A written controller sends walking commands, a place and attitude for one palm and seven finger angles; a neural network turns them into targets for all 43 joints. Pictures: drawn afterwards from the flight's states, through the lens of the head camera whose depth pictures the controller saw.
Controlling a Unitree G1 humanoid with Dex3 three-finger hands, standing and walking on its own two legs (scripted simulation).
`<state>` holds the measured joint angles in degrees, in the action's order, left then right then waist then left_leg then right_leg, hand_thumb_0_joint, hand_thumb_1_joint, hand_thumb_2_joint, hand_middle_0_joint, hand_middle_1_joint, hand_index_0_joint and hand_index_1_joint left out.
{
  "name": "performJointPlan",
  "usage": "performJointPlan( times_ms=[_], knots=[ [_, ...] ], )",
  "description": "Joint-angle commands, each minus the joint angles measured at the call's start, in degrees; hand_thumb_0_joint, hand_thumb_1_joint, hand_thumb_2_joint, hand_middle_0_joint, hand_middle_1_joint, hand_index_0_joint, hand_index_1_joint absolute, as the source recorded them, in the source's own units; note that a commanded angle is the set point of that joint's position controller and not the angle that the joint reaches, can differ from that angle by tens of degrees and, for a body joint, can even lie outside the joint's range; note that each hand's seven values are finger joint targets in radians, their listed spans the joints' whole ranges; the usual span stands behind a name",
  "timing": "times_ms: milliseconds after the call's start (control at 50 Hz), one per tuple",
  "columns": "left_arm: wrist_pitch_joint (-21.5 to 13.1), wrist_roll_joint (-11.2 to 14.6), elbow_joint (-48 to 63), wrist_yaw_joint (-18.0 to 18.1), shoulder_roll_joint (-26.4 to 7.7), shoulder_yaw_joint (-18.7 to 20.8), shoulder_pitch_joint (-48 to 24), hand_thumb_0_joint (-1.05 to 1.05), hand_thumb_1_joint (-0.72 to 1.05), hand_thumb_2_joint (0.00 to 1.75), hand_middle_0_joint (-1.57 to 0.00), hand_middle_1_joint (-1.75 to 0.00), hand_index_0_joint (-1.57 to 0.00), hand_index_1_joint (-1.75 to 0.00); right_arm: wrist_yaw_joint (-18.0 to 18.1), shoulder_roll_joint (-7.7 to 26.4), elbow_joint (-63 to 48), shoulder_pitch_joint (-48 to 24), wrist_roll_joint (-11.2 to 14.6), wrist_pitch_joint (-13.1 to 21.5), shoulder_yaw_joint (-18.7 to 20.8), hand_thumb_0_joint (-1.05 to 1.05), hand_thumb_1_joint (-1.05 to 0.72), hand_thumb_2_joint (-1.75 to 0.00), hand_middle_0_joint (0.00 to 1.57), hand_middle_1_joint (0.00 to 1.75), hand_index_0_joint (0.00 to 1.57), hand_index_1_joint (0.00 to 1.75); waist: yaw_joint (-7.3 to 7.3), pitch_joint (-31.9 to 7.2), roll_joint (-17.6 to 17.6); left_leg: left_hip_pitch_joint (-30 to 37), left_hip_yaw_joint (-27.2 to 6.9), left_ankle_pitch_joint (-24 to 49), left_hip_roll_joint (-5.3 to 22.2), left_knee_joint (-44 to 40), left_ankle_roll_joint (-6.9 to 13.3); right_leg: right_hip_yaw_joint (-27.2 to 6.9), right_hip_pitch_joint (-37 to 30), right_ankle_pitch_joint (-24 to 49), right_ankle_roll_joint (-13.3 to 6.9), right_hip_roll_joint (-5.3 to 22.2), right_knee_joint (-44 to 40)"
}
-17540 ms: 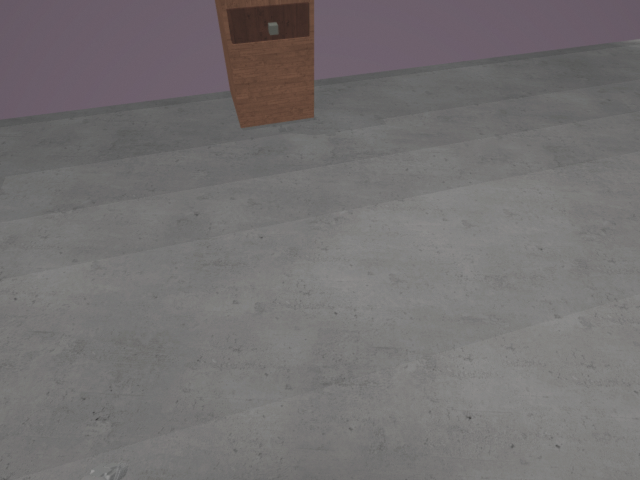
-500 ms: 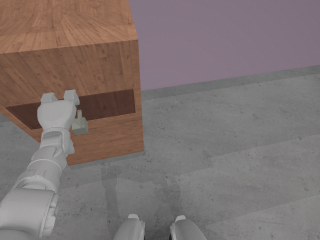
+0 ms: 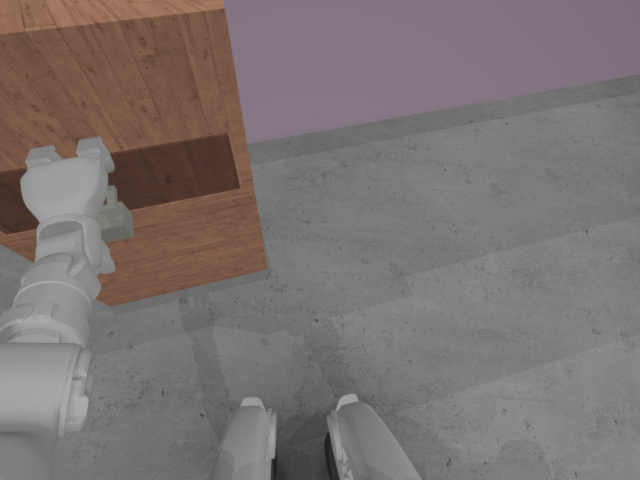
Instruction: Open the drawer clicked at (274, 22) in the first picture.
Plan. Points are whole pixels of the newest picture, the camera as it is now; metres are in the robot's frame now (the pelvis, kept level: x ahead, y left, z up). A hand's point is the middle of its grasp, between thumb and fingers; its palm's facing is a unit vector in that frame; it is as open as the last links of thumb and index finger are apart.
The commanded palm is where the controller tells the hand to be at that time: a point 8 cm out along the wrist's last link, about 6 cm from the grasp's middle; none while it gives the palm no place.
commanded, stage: move the hooked fingers above the handle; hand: left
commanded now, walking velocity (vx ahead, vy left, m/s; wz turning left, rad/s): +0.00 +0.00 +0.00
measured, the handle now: (113, 210) +0.51 +0.29 -0.11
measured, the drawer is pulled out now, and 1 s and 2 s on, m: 0.00 0.00 0.00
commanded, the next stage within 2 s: lower the fingers behind the handle in 0.40 s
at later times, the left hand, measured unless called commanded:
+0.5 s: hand (91, 210) +0.47 +0.28 -0.05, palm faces -0.05 -0.02 -1.00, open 13.7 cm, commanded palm +0.47 +0.27 +0.01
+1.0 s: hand (90, 228) +0.46 +0.30 -0.08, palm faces -0.08 -0.03 -1.00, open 13.8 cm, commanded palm +0.46 +0.27 -0.02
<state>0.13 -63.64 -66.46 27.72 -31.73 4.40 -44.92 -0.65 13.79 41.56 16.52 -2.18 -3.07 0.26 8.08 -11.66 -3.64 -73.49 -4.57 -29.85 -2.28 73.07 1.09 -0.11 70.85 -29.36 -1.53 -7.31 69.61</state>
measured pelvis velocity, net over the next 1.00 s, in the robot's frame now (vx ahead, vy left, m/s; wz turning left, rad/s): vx -0.01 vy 0.01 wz -0.02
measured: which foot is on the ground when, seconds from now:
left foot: down 0.00-1.00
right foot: down 0.00-1.00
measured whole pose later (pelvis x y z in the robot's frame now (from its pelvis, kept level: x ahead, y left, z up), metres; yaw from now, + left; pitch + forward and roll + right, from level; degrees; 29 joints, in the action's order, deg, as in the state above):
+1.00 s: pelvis -0.01 +0.01 -0.03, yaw -1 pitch +33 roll -5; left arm -4.2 -64.9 -65.7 29.0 -33.2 5.5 -44.5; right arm -1.3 14.7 40.9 15.7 -2.8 -2.8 0.7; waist 7.6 -12.3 -3.5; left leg -81.4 -4.5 -31.9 -2.6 80.7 2.0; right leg 0.7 78.1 -31.3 -0.5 -7.2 76.2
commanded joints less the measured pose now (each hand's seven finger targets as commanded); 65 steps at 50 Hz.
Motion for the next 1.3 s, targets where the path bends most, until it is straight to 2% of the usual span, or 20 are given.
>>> performJointPlan(
  times_ms=[0,40,160,180,240,320,380,460,480,560,600,700,780,840,900,980,1100,1140,1180,1280],
  knots=[
    [-1.81,0.15,9.56,0.74,-15.2,1.23,-18.93,0.0,-0.5,0.3,-0.3,-1.2,-0.3,-1.2,1.52,10.41,-2.91,8.72,-0.13,1.21,3.66,0.0,-0.9,-0.9,0.2,0.3,0.2,0.3,0.75,-26.93,-2.7,18.99,2.35,15.96,1.25,-6.7,2.54,0.22,-15.77,15.78,-0.25,2.75,-9.66],
    [-2.73,0.18,8.59,0.5,-14.31,0.9,-18.69,0.0,-0.5,0.3,-0.3,-1.2,-0.3,-1.2,1.48,10.29,-2.86,8.4,-0.18,1.37,3.6,0.0,-0.9,-0.9,0.2,0.3,0.2,0.3,0.94,-25.01,-2.7,18.07,2.33,15.6,1.3,-6.34,2.55,0.1,-14.36,15.35,-0.35,2.74,-9.56],
    [-4.57,-0.63,12.83,2.37,-16.36,3.13,-19.56,0.0,-0.5,0.3,-0.3,-1.2,-0.3,-1.2,1.13,10.65,-3.22,9.07,-0.51,1.2,4.29,0.0,-0.9,-0.9,0.2,0.3,0.2,0.3,-0.47,-30.17,-6.05,21.39,1.96,19.85,1.4,-5.22,2.0,0.62,-13.15,17.71,-0.65,2.63,-7.19],
    [-4.42,-0.56,13.37,2.84,-14.51,2.2,-18.46,0.0,-0.5,0.3,-0.3,-1.2,-0.3,-1.2,0.88,10.5,-3.35,9.05,-0.52,1.1,4.46,0.0,-0.9,-0.9,0.2,0.3,0.2,0.3,-0.65,-31.17,-7.17,23.29,1.88,21.28,1.38,-5.44,1.85,0.88,-13.02,18.51,-0.77,2.53,-7.2],
    [-3.41,-0.16,12.84,3.84,-12.68,1.49,-19.82,0.0,-0.5,0.3,-0.3,-1.2,-0.3,-1.2,0.7,10.56,-2.91,8.96,-0.59,0.76,4.76,0.0,-0.9,-0.9,0.2,0.3,0.2,0.3,0.61,-30.39,-4.9,24.11,1.32,22.26,1.65,-5.33,1.8,1.29,-11.84,18.71,-0.53,2.57,-7.36],
    [-2.57,-0.29,14.9,4.82,-15.1,2.81,-21.29,0.0,-0.5,0.3,-0.3,-1.2,-0.3,-1.2,0.68,10.89,-2.67,8.83,-0.63,0.49,4.72,0.0,-0.9,-0.9,0.2,0.3,0.2,0.3,-0.1,-32.53,-6.52,26.04,1.46,22.33,1.56,-6.18,1.7,1.32,-13.47,18.68,-0.57,2.61,-7.89],
    [-1.73,-0.58,13.59,5.04,-17.34,4.32,-20.77,0.0,-0.5,0.3,-0.3,-1.2,-0.3,-1.2,0.81,11.11,-2.48,8.59,-0.73,0.26,4.37,0.0,-0.9,-0.9,0.2,0.3,0.2,0.3,-0.4,-31.31,-6.27,25.69,1.52,22.62,1.64,-6.46,1.67,1.37,-13.74,19.08,-0.49,2.7,-7.89],
    [-0.88,-0.28,11.86,4.27,-14.9,2.26,-20.34,0.0,-0.5,0.3,-0.3,-1.2,-0.3,-1.2,0.77,10.88,-2.76,8.51,-0.58,0.18,4.18,0.0,-0.9,-0.9,0.2,0.3,0.2,0.3,0.45,-30.06,-5.77,26.42,1.37,22.97,1.69,-7.02,1.71,1.61,-13.51,19.22,-0.43,2.56,-8.57],
    [-0.89,-0.06,11.65,4.08,-16.01,3.19,-19.55,0.0,-0.5,0.3,-0.3,-1.2,-0.3,-1.2,0.78,10.96,-2.73,8.42,-0.54,0.15,4.08,0.0,-0.9,-0.9,0.2,0.3,0.2,0.3,-0.16,-29.34,-6.04,25.71,1.71,22.5,1.58,-7.06,1.73,1.47,-13.98,19.13,-0.44,2.63,-8.81],
    [-1.32,0.0,7.89,3.34,-16.15,2.9,-19.0,0.0,-0.5,0.3,-0.3,-1.2,-0.3,-1.2,0.85,11.12,-2.49,8.52,-0.56,0.22,3.64,0.0,-0.9,-0.9,0.2,0.3,0.2,0.3,0.67,-25.85,-3.64,21.69,1.53,20.26,1.61,-6.41,1.96,1.49,-12.57,17.99,-0.38,2.65,-8.15],
    [-1.91,-0.04,7.75,3.29,-16.15,3.29,-17.08,0.0,-0.5,0.3,-0.3,-1.2,-0.3,-1.2,0.69,11.12,-2.92,8.46,-0.67,0.1,3.63,0.0,-0.9,-0.9,0.2,0.3,0.2,0.3,-0.24,-26.76,-3.67,20.85,1.85,19.96,1.42,-5.93,2.0,1.34,-13.07,17.81,-0.48,2.65,-7.63],
    [-2.18,-0.08,5.75,3.41,-16.09,3.35,-16.4,0.0,-0.5,0.3,-0.3,-1.2,-0.3,-1.2,0.35,11.25,-3.17,8.3,-0.64,0.11,3.49,0.0,-0.9,-0.9,0.2,0.3,0.2,0.3,-0.12,-24.54,-2.27,16.56,1.88,17.15,1.42,-4.38,2.16,1.29,-11.12,15.6,-0.47,2.55,-6.28],
    [-3.3,-0.83,7.92,3.67,-16.45,3.82,-16.26,0.0,-0.5,0.3,-0.3,-1.2,-0.3,-1.2,0.25,11.48,-3.41,8.46,-0.72,0.09,3.9,0.0,-0.9,-0.9,0.2,0.3,0.2,0.3,-0.65,-27.98,-4.17,18.61,1.16,18.22,1.7,-3.41,1.73,1.74,-8.57,14.89,-0.75,2.43,-4.38],
    [-2.44,-0.38,6.31,4.03,-15.0,2.78,-17.88,0.0,-0.5,0.3,-0.3,-1.2,-0.3,-1.2,0.12,11.52,-3.28,7.94,-0.63,0.27,3.83,0.0,-0.9,-0.9,0.2,0.3,0.2,0.3,0.44,-25.56,-3.12,16.86,0.67,15.24,1.8,-3.01,1.81,2.04,-5.81,11.54,-0.63,2.39,-4.25],
    [-4.02,-0.98,11.5,4.04,-17.05,3.46,-22.01,0.0,-0.5,0.3,-0.3,-1.2,-0.3,-1.2,0.27,11.83,-3.04,8.21,-0.84,0.83,4.14,0.0,-0.9,-0.9,0.2,0.3,0.2,0.3,0.13,-31.08,-6.71,20.03,-0.1,15.77,2.21,-2.16,1.46,2.33,-3.97,10.47,-0.86,2.35,-2.69],
    [-6.09,-1.33,15.28,4.61,-15.71,3.59,-21.72,0.0,-0.5,0.3,-0.3,-1.2,-0.3,-1.2,0.18,11.5,-2.44,8.55,-1.23,0.99,4.75,0.0,-0.9,-0.9,0.2,0.3,0.2,0.3,-0.21,-34.7,-9.26,24.92,-1.49,20.23,2.83,-1.21,0.61,3.04,-1.11,11.52,-1.1,2.13,-0.93],
    [-3.1,-1.63,10.67,7.2,-14.85,3.44,-21.52,0.0,-0.5,0.3,-0.3,-1.2,-0.3,-1.2,-0.51,11.68,-1.58,8.17,-1.51,0.83,4.32,0.0,-0.9,-0.9,0.2,0.3,0.2,0.3,0.19,-30.78,-8.91,22.07,-1.75,17.28,2.8,-1.05,0.48,3.75,1.83,9.02,-1.1,2.07,-0.43],
    [-2.22,-1.38,10.05,6.97,-16.89,4.39,-22.73,0.0,-0.5,0.3,-0.3,-1.2,-0.3,-1.2,-0.49,11.82,-1.56,7.99,-1.53,1.01,3.88,0.0,-0.9,-0.9,0.2,0.3,0.2,0.3,0.41,-31.1,-7.93,20.43,-1.52,17.1,2.76,-0.76,0.75,3.58,0.49,9.62,-1.01,2.16,-0.12],
    [-1.96,-1.69,11.37,6.37,-15.09,2.58,-23.39,0.0,-0.5,0.3,-0.3,-1.2,-0.3,-1.2,-0.54,11.6,-1.74,8.07,-1.49,1.15,4.03,0.0,-0.9,-0.9,0.2,0.3,0.2,0.3,0.56,-32.75,-10.33,22.33,-1.51,18.21,2.86,-0.53,0.49,3.72,1.32,10.07,-1.11,2.11,0.12],
    [-1.92,-1.08,9.02,4.56,-14.05,2.07,-19.71,0.0,-0.5,0.3,-0.3,-1.2,-0.3,-1.2,-0.51,11.42,-1.95,8.21,-1.36,1.12,3.67,0.0,-0.9,-0.9,0.2,0.3,0.2,0.3,0.42,-30.32,-7.57,18.9,-0.75,17.77,2.7,0.57,1.09,3.35,0.24,10.91,-1.01,1.93,0.3]
  ],
)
